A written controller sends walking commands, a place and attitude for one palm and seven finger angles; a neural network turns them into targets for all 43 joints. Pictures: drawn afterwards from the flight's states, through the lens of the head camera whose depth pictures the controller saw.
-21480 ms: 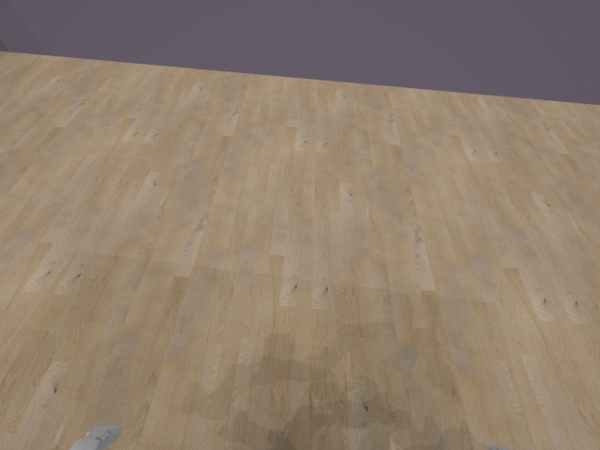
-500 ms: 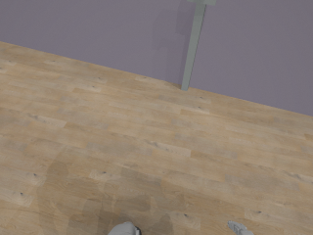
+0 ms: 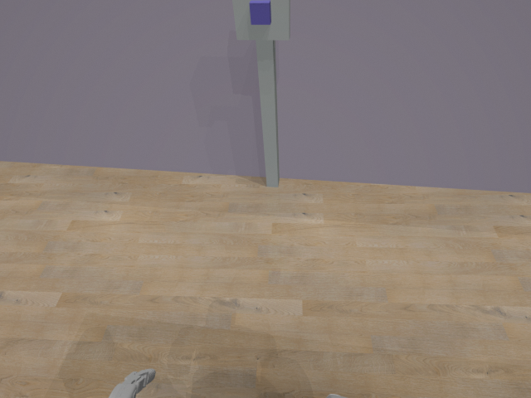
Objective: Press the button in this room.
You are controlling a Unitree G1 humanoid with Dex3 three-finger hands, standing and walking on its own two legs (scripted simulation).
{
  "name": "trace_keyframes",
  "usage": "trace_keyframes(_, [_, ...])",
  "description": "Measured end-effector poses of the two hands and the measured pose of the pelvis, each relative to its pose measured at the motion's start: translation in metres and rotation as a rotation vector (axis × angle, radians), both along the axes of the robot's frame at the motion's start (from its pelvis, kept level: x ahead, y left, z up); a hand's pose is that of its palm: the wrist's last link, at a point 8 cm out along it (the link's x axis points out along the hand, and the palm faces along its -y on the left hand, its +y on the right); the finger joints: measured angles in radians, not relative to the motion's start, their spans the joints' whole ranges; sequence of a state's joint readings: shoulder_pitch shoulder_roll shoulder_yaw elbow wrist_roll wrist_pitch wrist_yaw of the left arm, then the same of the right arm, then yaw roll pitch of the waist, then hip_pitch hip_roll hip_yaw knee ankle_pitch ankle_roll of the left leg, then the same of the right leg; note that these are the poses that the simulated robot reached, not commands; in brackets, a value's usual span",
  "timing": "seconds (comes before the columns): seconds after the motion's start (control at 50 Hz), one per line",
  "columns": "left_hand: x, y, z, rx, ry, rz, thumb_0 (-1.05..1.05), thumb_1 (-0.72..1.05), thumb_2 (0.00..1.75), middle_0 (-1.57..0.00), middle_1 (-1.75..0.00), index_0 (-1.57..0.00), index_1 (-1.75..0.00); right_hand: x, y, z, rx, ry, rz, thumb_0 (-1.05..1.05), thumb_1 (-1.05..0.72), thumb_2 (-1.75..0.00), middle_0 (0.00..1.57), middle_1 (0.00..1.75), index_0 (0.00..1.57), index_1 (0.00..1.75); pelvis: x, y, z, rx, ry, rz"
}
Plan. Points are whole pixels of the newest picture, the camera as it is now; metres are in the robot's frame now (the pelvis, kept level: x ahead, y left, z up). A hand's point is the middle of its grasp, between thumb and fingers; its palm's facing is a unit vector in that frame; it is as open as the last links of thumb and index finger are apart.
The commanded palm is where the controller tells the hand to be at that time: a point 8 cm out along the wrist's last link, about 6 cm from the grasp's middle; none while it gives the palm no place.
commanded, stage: turn or walk to find it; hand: left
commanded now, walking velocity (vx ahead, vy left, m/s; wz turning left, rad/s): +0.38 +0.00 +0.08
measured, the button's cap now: (260, 12) +1.16 +0.03 +0.10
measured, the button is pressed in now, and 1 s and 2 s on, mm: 0 0 0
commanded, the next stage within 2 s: stand and wait in 0.14 s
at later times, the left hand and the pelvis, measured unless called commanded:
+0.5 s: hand out of the picture +0.08 +0.17 -0.18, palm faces +0.15 -0.98 -0.11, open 7.3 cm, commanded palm none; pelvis +0.16 +0.03 +0.01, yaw +3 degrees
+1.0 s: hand (172, 379) +0.19 +0.18 -0.15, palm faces +0.05 -0.98 -0.19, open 7.3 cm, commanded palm none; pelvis +0.20 +0.02 +0.02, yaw +2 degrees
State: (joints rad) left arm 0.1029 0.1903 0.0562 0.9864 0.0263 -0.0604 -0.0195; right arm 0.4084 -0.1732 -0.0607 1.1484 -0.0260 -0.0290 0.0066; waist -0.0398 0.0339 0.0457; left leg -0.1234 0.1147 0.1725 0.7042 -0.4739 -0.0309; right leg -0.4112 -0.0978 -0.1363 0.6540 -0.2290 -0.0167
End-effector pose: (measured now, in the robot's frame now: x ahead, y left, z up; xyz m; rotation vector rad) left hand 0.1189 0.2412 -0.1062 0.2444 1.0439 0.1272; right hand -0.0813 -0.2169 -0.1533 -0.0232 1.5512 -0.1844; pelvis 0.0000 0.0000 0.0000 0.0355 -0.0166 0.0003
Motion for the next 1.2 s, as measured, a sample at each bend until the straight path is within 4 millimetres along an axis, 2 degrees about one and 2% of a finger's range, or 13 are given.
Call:
trace_keyframes(0.04, [0.003,-0.011,-0.001,-0.013,0.007,0.018,0.00,0.91,0.90,-0.20,-0.30,-0.20,-0.30,0.025,-0.008,0.001,0.005,-0.008,0.014,0.01,-0.91,-0.90,0.20,0.30,0.20,0.30,0.013,-0.007,0.003,-0.001,-0.011,0.010])
trace_keyframes(0.1, [-0.008,-0.022,-0.001,-0.036,0.065,0.077,0.00,0.92,0.90,-0.20,-0.30,-0.20,-0.30,0.078,-0.020,0.010,-0.008,-0.082,0.047,0.01,-0.91,-0.90,0.20,0.30,0.20,0.30,0.034,-0.013,0.012,-0.002,-0.018,0.017])
trace_keyframes(0.18, [-0.027,-0.017,0.001,-0.021,0.161,0.143,-0.01,0.96,0.90,-0.21,-0.30,-0.21,-0.30,0.158,-0.030,0.023,-0.033,-0.208,0.095,0.01,-0.91,-0.90,0.20,0.30,0.20,0.30,0.063,-0.016,0.021,-0.016,-0.013,0.029])
trace_keyframes(0.26, [-0.047,-0.021,-0.004,-0.047,0.282,0.177,-0.01,0.94,0.90,-0.20,-0.30,-0.20,-0.30,0.231,-0.029,0.034,-0.055,-0.304,0.140,0.01,-0.91,-0.90,0.20,0.30,0.20,0.30,0.091,-0.013,0.024,-0.030,-0.006,0.040])
trace_keyframes(0.4, [-0.062,-0.028,-0.026,-0.148,0.446,0.252,0.00,0.92,0.90,-0.20,-0.30,-0.20,-0.30,0.329,0.004,0.039,-0.080,-0.370,0.254,0.01,-0.91,-0.90,0.20,0.30,0.20,0.30,0.140,0.013,0.015,-0.072,-0.007,0.057])
trace_keyframes(0.48, [-0.050,-0.022,-0.042,-0.182,0.505,0.267,0.01,0.91,0.90,-0.20,-0.30,-0.20,-0.30,0.358,0.032,0.036,-0.087,-0.391,0.283,0.01,-0.91,-0.90,0.20,0.30,0.20,0.30,0.162,0.030,0.006,-0.059,-0.010,0.053])
trace_keyframes(0.58, [-0.011,-0.006,-0.037,-0.167,0.465,0.225,0.01,0.91,0.90,-0.20,-0.30,-0.20,-0.30,0.362,0.052,0.037,-0.073,-0.393,0.226,-0.01,-0.92,-0.90,0.20,0.30,0.20,0.30,0.170,0.041,0.012,-0.053,-0.018,0.036])
trace_keyframes(0.68, [0.035,0.010,-0.031,-0.117,0.357,0.186,0.01,0.91,0.90,-0.20,-0.30,-0.20,-0.30,0.358,0.046,0.034,-0.068,-0.391,0.189,-0.03,-0.94,-0.90,0.21,0.30,0.20,0.30,0.174,0.042,0.014,-0.034,-0.012,0.044])
trace_keyframes(0.76, [0.057,0.014,-0.028,-0.074,0.288,0.176,0.01,0.91,0.90,-0.20,-0.30,-0.20,-0.30,0.344,0.034,0.025,-0.061,-0.344,0.166,-0.02,-0.94,-0.90,0.21,0.30,0.20,0.30,0.179,0.035,0.011,-0.012,-0.016,0.046])
trace_keyframes(0.9, [0.062,0.004,-0.016,-0.065,0.306,0.153,0.01,0.92,0.90,-0.20,-0.30,-0.20,-0.30,0.308,0.014,0.026,-0.062,-0.237,0.125,-0.01,-0.93,-0.90,0.20,0.30,0.20,0.30,0.192,0.025,0.020,-0.025,-0.009,0.042])
trace_keyframes(1.06, [0.061,-0.017,-0.018,-0.094,0.362,0.152,0.01,0.91,0.90,-0.20,-0.30,-0.20,-0.30,0.254,0.014,0.028,-0.038,-0.062,0.096,0.00,-0.91,-0.90,0.20,0.30,0.20,0.30,0.203,0.014,0.023,-0.028,-0.003,0.046])
trace_keyframes(1.12, [0.062,-0.024,-0.018,-0.104,0.372,0.159,0.01,0.91,0.90,-0.20,-0.30,-0.20,-0.30,0.244,0.018,0.028,-0.024,-0.019,0.092,0.01,-0.91,-0.90,0.20,0.30,0.20,0.30,0.206,0.011,0.024,-0.028,-0.002,0.049])
trace_keyframes(1.2, [0.061,-0.032,-0.018,-0.113,0.384,0.168,0.01,0.91,0.90,-0.20,-0.30,-0.20,-0.30,0.243,0.023,0.028,-0.009,-0.002,0.087,0.01,-0.91,-0.90,0.20,0.30,0.20,0.30,0.211,0.008,0.024,-0.028,-0.001,0.051])
